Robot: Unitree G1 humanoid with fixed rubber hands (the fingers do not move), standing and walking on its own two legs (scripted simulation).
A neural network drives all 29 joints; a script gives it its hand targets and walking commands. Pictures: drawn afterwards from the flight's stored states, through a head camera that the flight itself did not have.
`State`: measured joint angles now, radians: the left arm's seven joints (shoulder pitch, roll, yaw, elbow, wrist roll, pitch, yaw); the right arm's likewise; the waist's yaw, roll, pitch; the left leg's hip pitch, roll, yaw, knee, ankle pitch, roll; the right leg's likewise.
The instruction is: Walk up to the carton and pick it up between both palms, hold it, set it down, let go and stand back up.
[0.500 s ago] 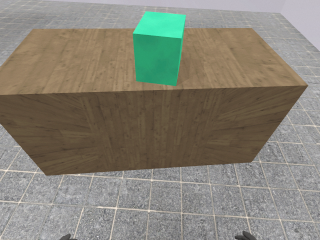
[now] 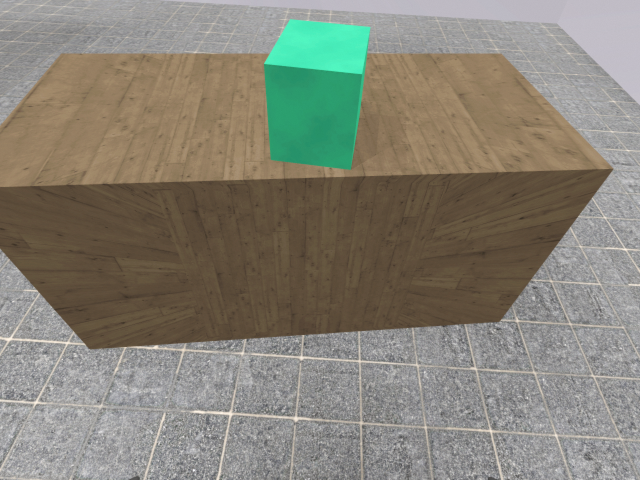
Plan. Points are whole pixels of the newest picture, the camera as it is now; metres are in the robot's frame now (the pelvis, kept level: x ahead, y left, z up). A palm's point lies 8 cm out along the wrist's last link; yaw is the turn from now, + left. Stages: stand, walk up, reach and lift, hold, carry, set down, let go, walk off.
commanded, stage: walk up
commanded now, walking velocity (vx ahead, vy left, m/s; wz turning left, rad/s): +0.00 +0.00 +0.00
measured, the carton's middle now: (320, 94) +0.89 -0.01 +0.05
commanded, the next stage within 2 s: none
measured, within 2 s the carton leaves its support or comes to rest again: neither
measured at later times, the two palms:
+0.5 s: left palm out of the picture +0.06 +0.23 -0.10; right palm out of the picture +0.13 -0.31 -0.11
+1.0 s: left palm (131, 408) +0.25 +0.27 -0.12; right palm (484, 356) +0.31 -0.26 -0.07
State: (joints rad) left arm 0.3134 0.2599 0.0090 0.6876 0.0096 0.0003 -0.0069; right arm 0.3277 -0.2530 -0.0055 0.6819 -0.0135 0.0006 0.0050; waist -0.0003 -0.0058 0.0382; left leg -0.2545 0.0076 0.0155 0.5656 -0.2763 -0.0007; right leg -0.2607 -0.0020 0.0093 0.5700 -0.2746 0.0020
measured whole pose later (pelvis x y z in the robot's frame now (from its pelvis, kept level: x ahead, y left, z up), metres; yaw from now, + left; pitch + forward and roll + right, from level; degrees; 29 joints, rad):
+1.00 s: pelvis +0.24 +0.00 +0.01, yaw +7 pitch -4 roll -1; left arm 0.41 0.32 0.05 0.67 0.04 0.01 -0.05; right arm 0.41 -0.24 -0.03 0.67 -0.05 -0.05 -0.01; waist -0.01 -0.07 0.08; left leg -0.23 0.02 0.04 0.53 -0.24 0.04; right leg -0.52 -0.08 0.01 1.09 -0.29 0.02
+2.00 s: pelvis +0.45 -0.06 +0.00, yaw +6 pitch -1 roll -1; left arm 0.32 0.29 -0.01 0.67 0.00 0.00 -0.01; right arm 0.23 -0.27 0.01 0.67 0.00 0.01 0.00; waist 0.01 0.00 0.04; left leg -0.33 0.03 0.03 0.56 -0.21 0.01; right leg -0.20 0.00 -0.06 0.55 -0.32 -0.01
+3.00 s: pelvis +0.47 -0.04 +0.00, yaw +7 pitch -1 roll -1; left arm 0.38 0.28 0.00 0.70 0.01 0.00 0.00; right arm 0.28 -0.26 0.00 0.75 0.00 0.02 0.01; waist 0.00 0.00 0.02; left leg -0.31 -0.02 0.02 0.54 -0.22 0.04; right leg -0.17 -0.05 -0.08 0.52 -0.33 0.02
